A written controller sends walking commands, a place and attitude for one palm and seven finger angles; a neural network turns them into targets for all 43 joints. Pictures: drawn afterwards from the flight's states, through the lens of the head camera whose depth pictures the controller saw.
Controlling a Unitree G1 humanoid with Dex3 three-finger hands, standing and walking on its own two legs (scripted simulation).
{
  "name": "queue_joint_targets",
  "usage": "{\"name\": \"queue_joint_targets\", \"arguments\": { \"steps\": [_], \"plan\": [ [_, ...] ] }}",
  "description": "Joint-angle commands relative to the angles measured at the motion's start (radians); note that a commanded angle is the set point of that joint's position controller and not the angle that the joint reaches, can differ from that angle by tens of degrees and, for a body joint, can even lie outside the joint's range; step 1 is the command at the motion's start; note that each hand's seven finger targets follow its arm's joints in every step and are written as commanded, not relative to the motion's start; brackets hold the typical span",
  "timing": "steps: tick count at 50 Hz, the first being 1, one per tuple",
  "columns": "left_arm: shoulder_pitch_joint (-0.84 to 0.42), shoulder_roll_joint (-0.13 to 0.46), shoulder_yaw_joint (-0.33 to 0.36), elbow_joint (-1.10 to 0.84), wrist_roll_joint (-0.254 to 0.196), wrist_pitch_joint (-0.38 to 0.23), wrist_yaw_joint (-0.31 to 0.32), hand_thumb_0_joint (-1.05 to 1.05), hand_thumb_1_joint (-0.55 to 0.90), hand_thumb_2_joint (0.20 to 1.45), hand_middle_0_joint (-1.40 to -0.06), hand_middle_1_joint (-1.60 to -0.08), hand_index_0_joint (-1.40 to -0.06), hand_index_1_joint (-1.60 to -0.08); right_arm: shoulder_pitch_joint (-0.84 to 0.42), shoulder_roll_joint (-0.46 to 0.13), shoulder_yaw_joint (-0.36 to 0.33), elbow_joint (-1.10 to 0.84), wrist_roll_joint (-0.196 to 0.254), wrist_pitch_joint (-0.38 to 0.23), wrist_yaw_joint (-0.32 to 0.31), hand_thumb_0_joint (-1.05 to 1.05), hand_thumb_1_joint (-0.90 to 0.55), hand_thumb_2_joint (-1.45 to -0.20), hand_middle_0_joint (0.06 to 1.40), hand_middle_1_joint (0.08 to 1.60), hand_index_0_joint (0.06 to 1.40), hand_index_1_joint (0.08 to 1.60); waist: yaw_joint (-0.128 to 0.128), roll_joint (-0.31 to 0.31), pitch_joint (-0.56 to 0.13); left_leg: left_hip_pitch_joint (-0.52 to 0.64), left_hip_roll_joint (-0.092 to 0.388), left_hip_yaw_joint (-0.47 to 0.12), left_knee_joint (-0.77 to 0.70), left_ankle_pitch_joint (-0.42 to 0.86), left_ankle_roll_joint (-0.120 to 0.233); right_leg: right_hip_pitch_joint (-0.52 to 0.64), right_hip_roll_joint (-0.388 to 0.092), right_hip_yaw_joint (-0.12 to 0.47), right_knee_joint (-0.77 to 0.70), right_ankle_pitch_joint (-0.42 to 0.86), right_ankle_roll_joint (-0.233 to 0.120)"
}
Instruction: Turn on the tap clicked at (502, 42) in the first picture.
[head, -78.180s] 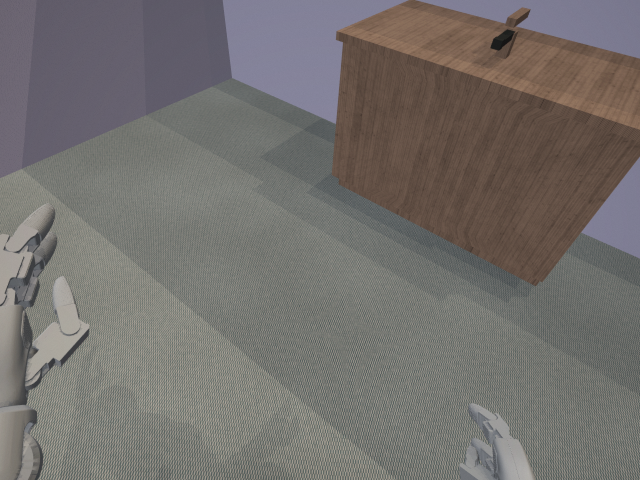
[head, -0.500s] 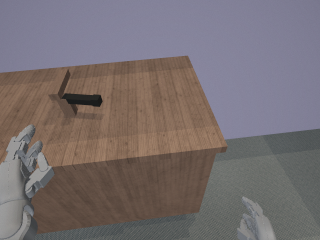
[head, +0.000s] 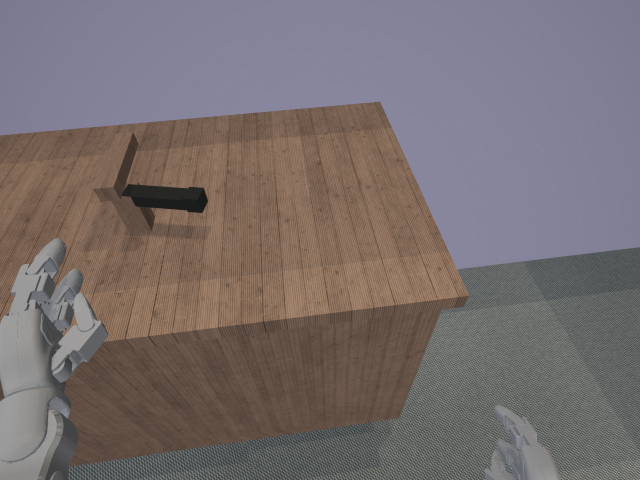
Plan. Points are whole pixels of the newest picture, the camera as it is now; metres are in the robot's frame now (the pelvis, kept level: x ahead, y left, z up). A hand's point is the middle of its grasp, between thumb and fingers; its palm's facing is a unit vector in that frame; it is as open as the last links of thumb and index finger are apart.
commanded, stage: reach beside the lever's end, fingers flat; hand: left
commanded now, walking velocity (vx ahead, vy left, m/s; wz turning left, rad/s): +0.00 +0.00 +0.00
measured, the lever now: (195, 199) +0.49 +0.25 +0.07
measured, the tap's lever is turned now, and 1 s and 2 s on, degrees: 75 75 75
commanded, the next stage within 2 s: push the lever round in 1.88 s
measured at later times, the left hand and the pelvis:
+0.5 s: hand (104, 283) +0.31 +0.30 +0.09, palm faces +0.46 -0.88 -0.09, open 7.7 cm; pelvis -0.02 +0.02 +0.00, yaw -1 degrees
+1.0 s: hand (120, 246) +0.39 +0.33 +0.07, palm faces +0.47 -0.88 -0.10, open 7.8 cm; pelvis +0.00 +0.03 -0.01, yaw -2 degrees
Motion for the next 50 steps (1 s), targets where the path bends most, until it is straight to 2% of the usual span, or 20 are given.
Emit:
{"name": "queue_joint_targets", "arguments": {
  "steps": [1,5,6,7,11,16,18,21,22,23,25,26,31,34,36,37,41,44,46,50],
  "plan": [
    [-0.286,0.206,0.063,-0.166,0.021,-0.075,0.009,0.000,0.900,0.900,-0.183,-0.250,-0.183,-0.250,-0.110,-0.114,-0.034,-0.137,0.009,-0.059,-0.017,0.000,-0.900,-0.900,0.200,0.300,0.200,0.300,-0.023,0.044,-0.159,0.088,0.001,-0.024,-0.096,0.189,0.021,0.020,-0.041,0.101,-0.127,0.218,0.058],
    [-0.360,0.239,0.085,-0.045,0.022,-0.032,0.021,0.000,0.900,0.900,-0.180,-0.240,-0.180,-0.240,-0.117,-0.119,-0.029,-0.140,0.007,-0.033,-0.020,0.000,-0.900,-0.900,0.200,0.300,0.200,0.300,-0.018,-0.015,-0.168,0.052,0.000,-0.025,-0.111,0.153,0.021,0.039,-0.039,0.105,-0.140,0.181,0.061],
    [-0.358,0.273,0.129,-0.011,0.028,-0.023,0.032,0.000,0.900,0.900,-0.179,-0.238,-0.179,-0.238,-0.119,-0.119,-0.030,-0.136,0.006,-0.024,-0.021,0.000,-0.900,-0.900,0.200,0.300,0.200,0.300,-0.006,-0.016,-0.171,0.052,0.002,-0.025,-0.118,0.156,0.021,0.047,-0.037,0.102,-0.142,0.182,0.060],
    [-0.392,0.243,0.098,0.004,0.025,-0.018,0.029,0.000,0.900,0.900,-0.178,-0.235,-0.178,-0.235,-0.120,-0.115,-0.026,-0.143,0.007,-0.016,-0.020,0.000,-0.900,-0.900,0.200,0.300,0.200,0.300,-0.014,-0.034,-0.171,0.047,0.001,-0.024,-0.122,0.153,0.020,0.050,-0.037,0.104,-0.144,0.182,0.062],
    [-0.403,0.323,0.183,0.066,0.033,-0.018,0.042,0.000,0.900,0.900,-0.175,-0.225,-0.175,-0.225,-0.109,-0.114,-0.029,-0.145,0.002,0.010,-0.015,0.000,-0.900,-0.900,0.200,0.300,0.200,0.300,0.013,0.004,-0.195,0.044,0.003,-0.015,-0.122,0.193,0.019,0.085,-0.033,0.108,-0.139,0.229,0.058],
    [-0.543,0.290,0.122,0.122,0.054,-0.064,0.026,0.000,0.900,0.900,-0.171,-0.212,-0.171,-0.212,-0.095,-0.120,-0.027,-0.138,0.006,0.023,-0.008,0.000,-0.900,-0.900,0.200,0.300,0.200,0.300,-0.035,0.053,-0.143,0.046,0.009,-0.021,-0.115,0.146,0.022,0.005,-0.022,0.103,-0.137,0.175,0.054],
    [-0.620,0.259,0.071,0.156,0.053,-0.089,0.014,0.000,0.900,0.900,-0.169,-0.208,-0.169,-0.208,-0.088,-0.129,-0.027,-0.132,0.006,0.018,-0.011,0.000,-0.900,-0.900,0.200,0.300,0.200,0.300,-0.059,0.040,-0.115,0.041,0.012,-0.033,-0.117,0.087,0.025,-0.038,-0.019,0.105,-0.144,0.117,0.053],
    [-0.696,0.310,0.099,0.220,0.053,-0.111,0.008,0.000,0.900,0.900,-0.167,-0.200,-0.167,-0.200,-0.076,-0.141,-0.030,-0.116,0.005,0.020,-0.019,0.000,-0.900,-0.900,0.200,0.300,0.200,0.300,-0.062,0.013,-0.133,0.019,0.008,-0.040,-0.112,0.039,0.032,-0.043,-0.021,0.113,-0.147,0.074,0.054],
    [-0.737,0.292,0.072,0.239,0.055,-0.115,0.003,0.000,0.900,0.900,-0.166,-0.198,-0.166,-0.198,-0.070,-0.143,-0.031,-0.116,0.006,0.023,-0.021,0.000,-0.900,-0.900,0.200,0.300,0.200,0.300,-0.078,0.006,-0.152,0.021,0.007,-0.039,-0.111,0.023,0.033,-0.050,-0.022,0.113,-0.143,0.062,0.057],
    [-0.765,0.333,0.100,0.266,0.057,-0.120,0.003,0.000,0.900,0.900,-0.165,-0.195,-0.165,-0.195,-0.064,-0.148,-0.033,-0.111,0.005,0.026,-0.023,0.000,-0.900,-0.900,0.200,0.300,0.200,0.300,-0.075,-0.010,-0.161,0.009,0.007,-0.043,-0.108,0.015,0.032,-0.048,-0.022,0.115,-0.140,0.055,0.056],
    [-0.821,0.335,0.084,0.269,0.067,-0.132,0.003,0.000,0.900,0.900,-0.163,-0.190,-0.163,-0.190,-0.060,-0.147,-0.034,-0.112,0.001,0.033,-0.023,0.000,-0.900,-0.900,0.200,0.300,0.200,0.300,-0.078,0.029,-0.211,0.026,0.005,-0.042,-0.100,0.034,0.032,-0.043,-0.024,0.115,-0.128,0.073,0.056],
    [-0.821,0.374,0.127,0.281,0.077,-0.139,0.016,0.000,0.900,0.900,-0.162,-0.187,-0.162,-0.187,-0.053,-0.146,-0.037,-0.105,-0.002,0.037,-0.022,0.000,-0.900,-0.900,0.200,0.300,0.200,0.300,-0.063,0.071,-0.229,0.037,0.007,-0.046,-0.100,0.046,0.028,-0.042,-0.023,0.114,-0.121,0.085,0.053],
    [-0.819,0.421,0.178,0.401,0.097,-0.157,0.032,0.000,0.900,0.900,-0.158,-0.175,-0.158,-0.175,-0.002,-0.150,-0.042,-0.095,-0.013,0.064,-0.011,0.000,-0.900,-0.900,0.200,0.300,0.200,0.300,-0.052,0.065,-0.289,0.035,0.013,-0.051,-0.082,0.161,0.015,-0.018,-0.014,0.099,-0.083,0.187,0.049],
    [-0.813,0.387,0.151,0.446,0.093,-0.154,0.021,0.000,0.900,0.900,-0.156,-0.167,-0.156,-0.167,0.028,-0.153,-0.047,-0.107,-0.015,0.080,0.000,0.000,-0.900,-0.900,0.200,0.300,0.200,0.300,-0.058,0.045,-0.298,0.035,0.014,-0.040,-0.067,0.239,0.012,-0.014,-0.010,0.097,-0.072,0.261,0.051],
    [-0.787,0.423,0.191,0.489,0.099,-0.149,0.016,0.000,0.900,0.900,-0.154,-0.163,-0.154,-0.163,0.044,-0.158,-0.051,-0.105,-0.015,0.095,0.003,0.000,-0.900,-0.900,0.200,0.300,0.200,0.300,-0.046,0.052,-0.298,0.025,0.016,-0.036,-0.059,0.285,0.011,-0.005,-0.009,0.096,-0.064,0.295,0.050],
    [-0.782,0.411,0.185,0.504,0.094,-0.147,0.011,0.000,0.900,0.900,-0.153,-0.160,-0.153,-0.160,0.059,-0.158,-0.052,-0.111,-0.013,0.103,0.006,0.000,-0.900,-0.900,0.200,0.300,0.200,0.300,-0.053,0.009,-0.297,0.013,0.017,-0.035,-0.058,0.297,0.011,0.000,-0.007,0.092,-0.061,0.309,0.053],
    [-0.829,0.416,0.189,0.508,0.099,-0.174,0.000,0.000,0.900,0.900,-0.150,-0.150,-0.150,-0.150,0.080,-0.161,-0.059,-0.105,-0.013,0.122,0.012,0.000,-0.900,-0.900,0.200,0.300,0.200,0.300,-0.060,0.048,-0.291,0.034,0.026,-0.040,-0.043,0.355,0.004,-0.037,-0.001,0.093,-0.051,0.319,0.051],
    [-0.896,0.423,0.182,0.529,0.104,-0.208,-0.005,0.000,0.900,0.900,-0.150,-0.150,-0.150,-0.150,0.104,-0.166,-0.065,-0.095,-0.019,0.133,0.017,0.000,-0.900,-0.900,0.200,0.300,0.200,0.300,-0.083,0.015,-0.303,0.027,0.027,-0.039,-0.026,0.354,0.004,-0.057,0.003,0.096,-0.041,0.322,0.054],
    [-0.941,0.460,0.205,0.527,0.118,-0.235,-0.003,0.000,0.900,0.900,-0.150,-0.150,-0.150,-0.150,0.112,-0.169,-0.068,-0.080,-0.021,0.141,0.017,0.000,-0.900,-0.900,0.200,0.300,0.200,0.300,-0.086,0.062,-0.320,0.043,0.030,-0.046,-0.013,0.381,0.001,-0.076,0.002,0.099,-0.028,0.320,0.051],
    [-1.032,0.451,0.168,0.561,0.126,-0.264,-0.021,0.000,0.900,0.900,-0.150,-0.150,-0.150,-0.150,0.127,-0.170,-0.069,-0.069,-0.025,0.152,0.019,0.000,-0.900,-0.900,0.200,0.300,0.200,0.300,-0.111,0.104,-0.339,0.059,0.032,-0.051,0.002,0.353,-0.008,-0.130,0.005,0.098,-0.018,0.282,0.049]
  ]
}}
